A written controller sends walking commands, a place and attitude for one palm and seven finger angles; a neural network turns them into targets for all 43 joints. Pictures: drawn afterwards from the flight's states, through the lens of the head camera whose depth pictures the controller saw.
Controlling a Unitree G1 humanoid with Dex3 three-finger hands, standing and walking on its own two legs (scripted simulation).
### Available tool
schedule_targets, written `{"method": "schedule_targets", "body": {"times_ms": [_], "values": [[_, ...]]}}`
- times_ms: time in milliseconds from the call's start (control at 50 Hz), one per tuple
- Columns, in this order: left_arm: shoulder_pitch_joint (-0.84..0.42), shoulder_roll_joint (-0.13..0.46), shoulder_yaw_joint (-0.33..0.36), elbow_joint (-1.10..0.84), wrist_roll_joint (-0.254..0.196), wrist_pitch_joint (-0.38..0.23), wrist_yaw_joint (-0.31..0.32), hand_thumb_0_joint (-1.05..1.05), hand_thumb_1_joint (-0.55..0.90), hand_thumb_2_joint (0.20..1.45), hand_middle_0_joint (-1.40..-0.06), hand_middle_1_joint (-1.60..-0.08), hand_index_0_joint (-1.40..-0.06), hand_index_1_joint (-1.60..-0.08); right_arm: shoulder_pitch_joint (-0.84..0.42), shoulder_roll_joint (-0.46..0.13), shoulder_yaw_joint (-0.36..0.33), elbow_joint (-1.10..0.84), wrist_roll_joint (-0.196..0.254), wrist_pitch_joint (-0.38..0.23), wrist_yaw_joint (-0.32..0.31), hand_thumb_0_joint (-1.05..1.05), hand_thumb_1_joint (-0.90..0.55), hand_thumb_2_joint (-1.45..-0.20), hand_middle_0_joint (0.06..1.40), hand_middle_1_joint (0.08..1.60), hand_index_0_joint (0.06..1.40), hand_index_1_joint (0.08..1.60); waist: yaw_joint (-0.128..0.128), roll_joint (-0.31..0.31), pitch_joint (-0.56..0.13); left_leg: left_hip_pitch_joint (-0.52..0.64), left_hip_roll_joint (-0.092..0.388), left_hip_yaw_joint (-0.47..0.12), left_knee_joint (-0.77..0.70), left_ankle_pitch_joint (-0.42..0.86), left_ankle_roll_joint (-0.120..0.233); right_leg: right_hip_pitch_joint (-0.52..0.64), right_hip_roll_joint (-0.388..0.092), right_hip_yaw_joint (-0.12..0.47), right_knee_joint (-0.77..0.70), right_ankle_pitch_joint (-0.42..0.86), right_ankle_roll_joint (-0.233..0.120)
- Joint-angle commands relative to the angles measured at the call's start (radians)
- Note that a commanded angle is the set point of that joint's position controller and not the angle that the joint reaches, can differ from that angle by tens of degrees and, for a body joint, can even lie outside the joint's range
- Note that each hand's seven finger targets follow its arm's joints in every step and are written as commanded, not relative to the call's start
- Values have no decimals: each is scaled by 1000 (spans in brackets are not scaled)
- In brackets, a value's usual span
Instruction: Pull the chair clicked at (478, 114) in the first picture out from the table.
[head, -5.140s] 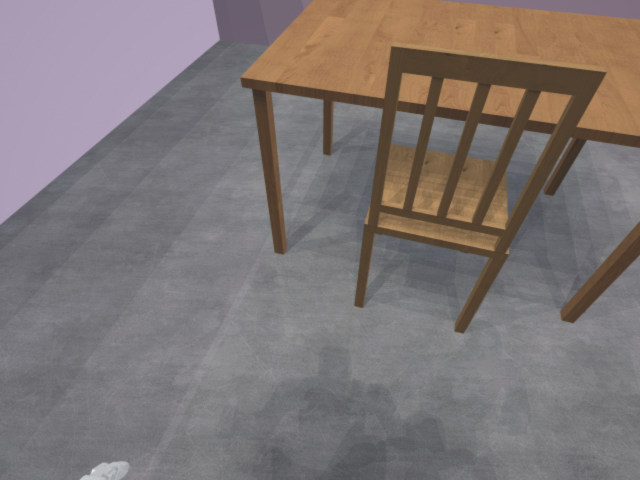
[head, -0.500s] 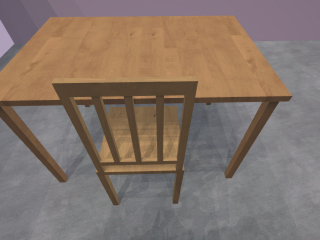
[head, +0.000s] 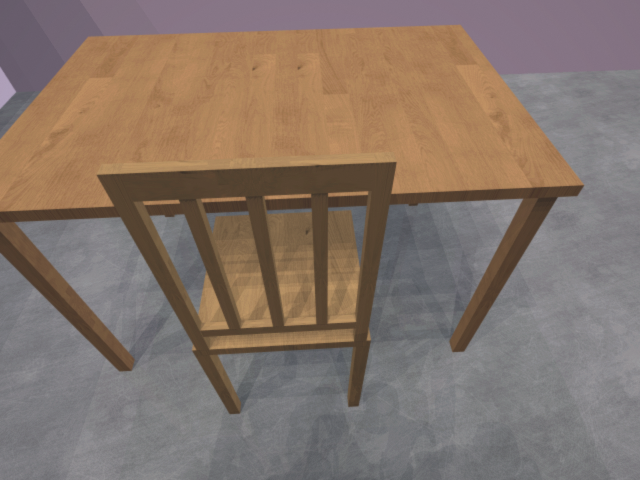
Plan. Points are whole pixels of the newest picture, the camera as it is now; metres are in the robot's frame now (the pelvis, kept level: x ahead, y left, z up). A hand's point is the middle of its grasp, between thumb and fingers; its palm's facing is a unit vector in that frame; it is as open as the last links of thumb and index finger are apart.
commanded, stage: look again from close up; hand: left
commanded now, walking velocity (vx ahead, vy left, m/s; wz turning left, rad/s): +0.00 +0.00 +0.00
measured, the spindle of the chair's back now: (268, 270) +0.45 +0.12 -0.06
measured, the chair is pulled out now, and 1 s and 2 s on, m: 0.00 0.00 0.00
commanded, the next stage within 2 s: shuffle to correct the standing spot in 0.42 s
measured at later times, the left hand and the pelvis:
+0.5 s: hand out of the picture +0.00 +0.17 -0.17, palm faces +0.01 -0.98 -0.19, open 7.3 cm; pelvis +0.01 +0.00 +0.00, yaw +0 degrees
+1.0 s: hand out of the picture -0.03 +0.13 -0.18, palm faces +0.08 -0.98 -0.19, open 7.4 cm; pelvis +0.02 -0.04 +0.00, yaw +3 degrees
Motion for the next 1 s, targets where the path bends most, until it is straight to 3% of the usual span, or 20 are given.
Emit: {"method": "schedule_targets", "body": {"times_ms": [0,200,400,460,520,660,800,940,980], "values": [[56,96,24,-28,1,-8,11,0,900,900,-200,-300,-200,-300,56,-96,-20,-20,5,-20,-8,0,-900,-900,200,300,200,300,9,-33,34,-12,137,-140,-98,301,-6,-7,-79,83,-62,240,-46],[56,105,27,-17,2,-6,12,0,900,900,-200,-300,-200,-300,38,-96,-22,-2,6,-20,-12,0,-900,-900,200,300,200,300,11,-22,22,27,141,-133,-103,362,-9,7,-90,80,-74,298,-41],[62,105,27,-10,3,-5,10,0,900,900,-200,-300,-200,-300,30,-97,-23,6,7,-20,-13,0,-900,-900,200,300,200,300,14,-29,20,46,142,-132,-117,354,-10,7,-96,80,-93,297,-36],[59,104,25,-7,4,-3,10,0,900,900,-200,-300,-200,-300,27,-96,-23,8,8,-17,-12,0,-900,-900,200,300,200,300,13,-30,47,29,142,-132,-126,321,-10,-2,-94,82,-105,274,-36],[67,96,25,-3,3,-3,10,0,900,900,-200,-300,-200,-300,37,-88,-21,15,8,-20,-12,0,-900,-900,200,300,200,300,10,-43,21,45,145,-136,-128,330,-10,13,-92,70,-99,270,-32],[91,78,29,4,9,17,5,0,900,900,-200,-300,-200,-300,30,-97,-35,18,4,-9,-15,0,-900,-900,200,300,200,300,12,8,79,-9,182,-210,-158,224,18,-30,-62,0,-59,98,-17],[112,71,41,-10,17,26,3,0,900,900,-200,-300,-200,-300,67,-106,-56,18,0,1,-28,0,-900,-900,200,300,200,300,7,27,61,-15,215,-271,-111,341,49,-52,-50,-37,-2,101,-19],[155,75,53,-17,18,31,0,0,900,900,-200,-300,-200,-300,64,-81,-65,20,-2,14,-35,0,-900,-900,200,300,200,300,7,-63,42,-55,163,-159,5,291,11,-4,-75,16,-33,275,-57],[152,86,60,-29,20,37,-1,0,900,900,-200,-300,-200,-300,62,-79,-65,16,-2,18,-37,0,-900,-900,200,300,200,300,3,-62,47,-83,147,-130,45,270,-1,1,-85,33,-26,312,-71]]}}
